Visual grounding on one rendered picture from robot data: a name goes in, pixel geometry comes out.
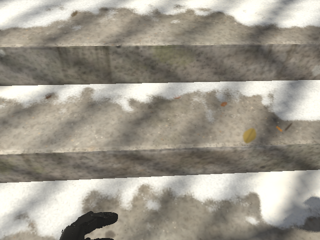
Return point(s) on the left robot hand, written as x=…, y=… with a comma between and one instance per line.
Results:
x=87, y=223

